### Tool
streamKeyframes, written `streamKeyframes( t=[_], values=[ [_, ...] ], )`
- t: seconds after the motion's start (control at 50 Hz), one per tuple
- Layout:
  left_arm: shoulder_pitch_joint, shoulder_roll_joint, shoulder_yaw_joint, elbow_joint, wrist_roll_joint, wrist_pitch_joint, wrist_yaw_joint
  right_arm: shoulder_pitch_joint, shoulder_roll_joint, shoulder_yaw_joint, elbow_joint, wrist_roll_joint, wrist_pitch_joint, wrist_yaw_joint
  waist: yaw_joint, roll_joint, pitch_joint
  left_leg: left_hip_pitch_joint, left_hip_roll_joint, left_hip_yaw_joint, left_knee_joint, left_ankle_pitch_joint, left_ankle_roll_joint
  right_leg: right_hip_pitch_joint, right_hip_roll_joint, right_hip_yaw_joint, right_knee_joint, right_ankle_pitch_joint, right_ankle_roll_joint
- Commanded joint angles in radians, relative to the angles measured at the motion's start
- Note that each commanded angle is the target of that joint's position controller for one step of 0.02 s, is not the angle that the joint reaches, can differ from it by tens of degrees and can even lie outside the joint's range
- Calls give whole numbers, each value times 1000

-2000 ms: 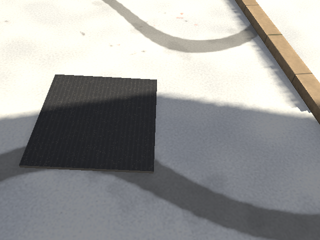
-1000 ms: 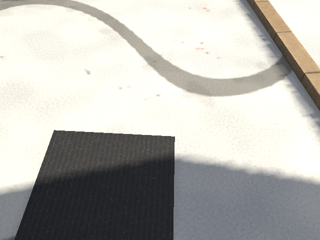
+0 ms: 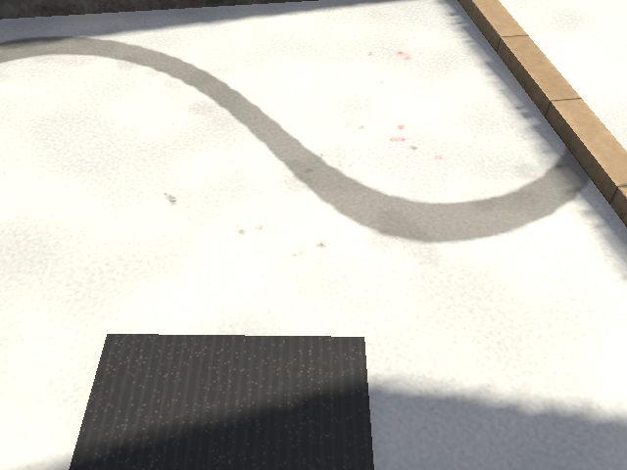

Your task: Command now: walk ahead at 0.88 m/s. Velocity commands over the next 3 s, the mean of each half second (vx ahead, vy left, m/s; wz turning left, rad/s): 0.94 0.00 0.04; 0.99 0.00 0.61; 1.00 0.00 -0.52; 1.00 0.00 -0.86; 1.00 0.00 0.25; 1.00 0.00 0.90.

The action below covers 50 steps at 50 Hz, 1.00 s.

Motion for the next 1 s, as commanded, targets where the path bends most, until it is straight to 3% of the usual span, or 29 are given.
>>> streamKeyframes(
  t=[0.02,0.1,0.18,0.22,0.24,0.26,0.28,0.3,0.32,0.34,0.36,0.38,0.42,0.48,0.52,0.58,0.64,0.7,0.74,0.76,0.78,0.8,0.82,0.84,0.86,0.88,0.92,0.96,1.0],
  values=[
    [-96,33,-2,-94,-2,18,-11,30,-112,-12,-36,6,-30,-7,18,82,179,60,256,-319,-334,-147,130,-320,-52,5,-10,80,32],
    [-270,35,-15,-183,-15,21,-12,66,-109,-6,-43,15,-43,-9,3,72,224,39,224,-178,-408,97,139,-246,-32,-49,-304,170,41],
    [-339,20,-28,-226,-23,24,-10,93,-131,-4,-30,26,-43,-13,-3,86,228,147,237,-69,-453,512,133,-72,29,-146,-528,168,-27],
    [-296,44,-19,-228,-23,20,7,108,-168,-7,-21,16,-38,-14,28,145,142,266,258,-28,-280,1068,114,52,113,-189,-562,81,-70],
    [-201,71,-9,-209,-23,17,18,106,-197,-14,-16,4,-28,-20,79,191,68,311,273,-16,-127,1276,103,148,151,-187,-555,16,-88],
    [-8,109,9,-159,-27,13,30,84,-229,-25,-17,-8,-13,-29,168,224,-32,297,284,-12,96,1350,91,328,181,-164,-559,-49,-105],
    [230,148,30,-87,-23,7,42,26,-240,-32,-34,-3,-2,-32,286,195,-134,163,246,2,395,1200,77,601,160,-124,-639,-31,-118],
    [335,258,66,-57,11,2,54,105,-116,-7,-81,39,-3,-4,226,-33,-269,-242,124,7,801,704,46,949,-85,246,-705,-438,-178],
    [336,265,78,-39,-3,3,37,107,-86,-2,-94,47,-27,10,170,-195,-384,-438,-22,-131,1053,-71,52,1023,-247,744,-929,-752,-201],
    [208,230,70,-48,-4,-3,26,2,-127,-12,-133,44,-35,3,131,-117,-224,-553,29,-206,1138,-17,83,893,-224,745,-1011,-683,-174],
    [143,162,55,-51,-6,-14,28,-76,-131,-11,-154,41,-39,0,111,20,-89,-579,84,-182,1113,53,83,737,-218,588,-1006,-503,-171],
    [117,113,42,-41,-3,-24,32,-100,-110,-6,-163,31,-36,5,77,80,-19,-552,126,-180,1046,66,85,604,-189,486,-1024,-385,-153],
    [99,46,19,-6,-4,-39,40,-80,-56,7,-175,1,-1,20,-11,37,44,-479,161,-198,975,52,69,412,-128,317,-1059,-322,-107],
    [128,66,19,3,-22,-72,41,-157,-59,11,-210,5,43,38,-22,19,138,-575,174,-188,904,145,39,339,-115,167,-1162,-258,-66],
    [156,73,18,5,-26,-85,35,-256,-77,13,-248,11,51,43,-1,19,183,-605,158,-147,770,269,35,326,-68,20,-1204,-95,-23],
    [219,62,6,15,-31,-99,37,-382,-79,21,-290,21,43,53,39,35,211,-571,125,-42,556,432,47,373,-29,-136,-1240,140,11],
    [290,85,-1,37,-34,-102,56,-477,-66,35,-323,20,34,63,64,33,223,-526,89,42,347,501,83,532,-51,-211,-1252,460,43],
    [288,148,5,20,-29,-77,91,-403,-127,19,-298,17,33,59,2,-40,107,-407,-29,129,266,436,119,761,-78,-264,-1034,1122,81],
    [232,209,24,-11,-9,-34,112,-162,-196,-8,-239,23,36,48,-135,-93,-25,-170,-98,130,273,275,148,770,-110,-253,-675,1357,83],
    [179,230,33,-36,3,-16,114,50,-244,-35,-180,23,38,37,-227,-92,-108,28,-99,78,244,186,189,692,-127,-228,-392,1335,68],
    [126,232,41,-48,5,-10,103,176,-279,-65,-148,22,44,17,-290,-23,-117,202,-41,-28,174,114,242,509,-49,-230,4,884,55],
    [93,76,8,-118,16,-38,81,100,-328,-83,-145,27,59,5,-151,250,-65,408,126,-321,283,279,307,49,124,-151,350,-260,71],
    [104,73,-8,-220,-31,-65,68,61,-387,-94,-179,9,66,12,-93,254,-232,603,262,-795,55,45,494,-250,155,49,475,-306,94],
    [38,112,-15,-227,-21,-88,64,31,-330,-92,-200,7,62,4,-98,44,-128,510,285,-848,-107,-50,436,-300,84,111,345,-199,70],
    [22,122,-14,-225,-19,-94,58,-11,-273,-82,-188,9,57,-4,-40,-62,-7,324,257,-772,-146,-19,379,-241,37,112,202,-141,68],
    [2,113,-17,-228,-1,-80,58,-43,-256,-76,-188,11,47,-10,8,-96,57,172,208,-687,-152,69,344,-166,10,106,114,-155,87],
    [74,81,-29,-197,27,-27,48,-87,-194,-47,-197,18,14,-24,76,-108,78,-44,148,-517,-181,100,294,-5,-50,83,-39,-144,116],
    [2,63,-39,-225,18,-5,28,-64,-209,-46,-183,23,-17,-16,54,-36,124,-168,99,-392,-240,162,261,56,-76,32,-205,-49,123],
    [-112,53,-49,-266,-5,-9,18,-17,-213,-49,-171,27,-34,0,0,23,164,-164,63,-280,-271,277,210,56,-84,-4,-405,171,85]
  ],
)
